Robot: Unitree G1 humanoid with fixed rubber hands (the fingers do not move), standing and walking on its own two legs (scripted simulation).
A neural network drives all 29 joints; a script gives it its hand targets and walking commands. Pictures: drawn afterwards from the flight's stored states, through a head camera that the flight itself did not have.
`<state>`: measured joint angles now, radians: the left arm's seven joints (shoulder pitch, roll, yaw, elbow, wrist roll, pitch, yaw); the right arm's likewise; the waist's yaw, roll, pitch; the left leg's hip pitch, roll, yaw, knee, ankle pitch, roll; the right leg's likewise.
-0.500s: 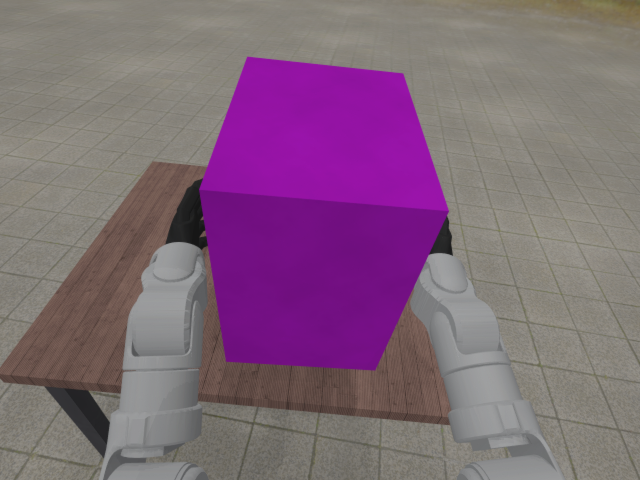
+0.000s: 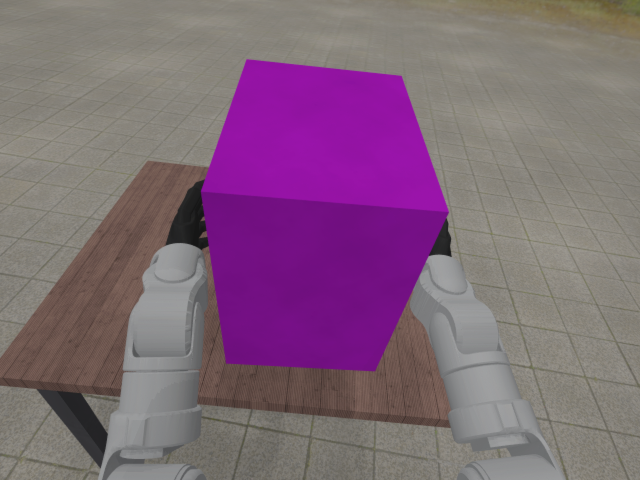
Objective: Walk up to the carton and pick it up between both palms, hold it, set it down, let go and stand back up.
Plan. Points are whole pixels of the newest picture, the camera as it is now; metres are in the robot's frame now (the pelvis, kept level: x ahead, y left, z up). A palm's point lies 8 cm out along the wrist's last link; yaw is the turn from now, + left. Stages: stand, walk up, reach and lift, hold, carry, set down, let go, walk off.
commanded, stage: hold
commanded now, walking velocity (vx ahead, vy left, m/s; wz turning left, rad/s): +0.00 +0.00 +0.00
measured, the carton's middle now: (313, 220) +0.41 +0.00 +0.16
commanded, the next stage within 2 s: set down in 1.28 s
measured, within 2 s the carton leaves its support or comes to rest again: neither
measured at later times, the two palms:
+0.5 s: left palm (189, 246) +0.34 +0.15 +0.17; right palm (432, 254) +0.35 -0.14 +0.16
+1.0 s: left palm (186, 249) +0.34 +0.15 +0.16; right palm (431, 257) +0.35 -0.14 +0.16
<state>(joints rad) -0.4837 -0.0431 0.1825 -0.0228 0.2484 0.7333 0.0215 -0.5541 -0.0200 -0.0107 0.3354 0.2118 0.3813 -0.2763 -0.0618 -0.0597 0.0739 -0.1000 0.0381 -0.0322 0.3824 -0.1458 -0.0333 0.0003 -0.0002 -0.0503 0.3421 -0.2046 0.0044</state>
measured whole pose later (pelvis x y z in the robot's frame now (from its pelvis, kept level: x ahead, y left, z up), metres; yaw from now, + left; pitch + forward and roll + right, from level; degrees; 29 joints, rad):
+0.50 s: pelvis +0.00 +0.00 +0.00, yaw +0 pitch -8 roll -1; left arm -0.47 -0.05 0.19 -0.04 0.23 0.73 0.03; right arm -0.54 -0.02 0.00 0.31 0.20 0.39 -0.28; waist -0.06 -0.05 0.08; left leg -0.09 0.04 -0.03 0.37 -0.14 -0.03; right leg 0.01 0.00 -0.05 0.34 -0.21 0.00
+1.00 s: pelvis +0.00 +0.00 +0.00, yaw +0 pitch -8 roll -1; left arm -0.46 -0.05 0.18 -0.04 0.23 0.73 0.03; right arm -0.53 -0.03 0.01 0.30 0.22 0.39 -0.29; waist -0.06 -0.05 0.07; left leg -0.10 0.04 -0.03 0.38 -0.15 -0.03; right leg 0.00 0.00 -0.05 0.34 -0.20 0.00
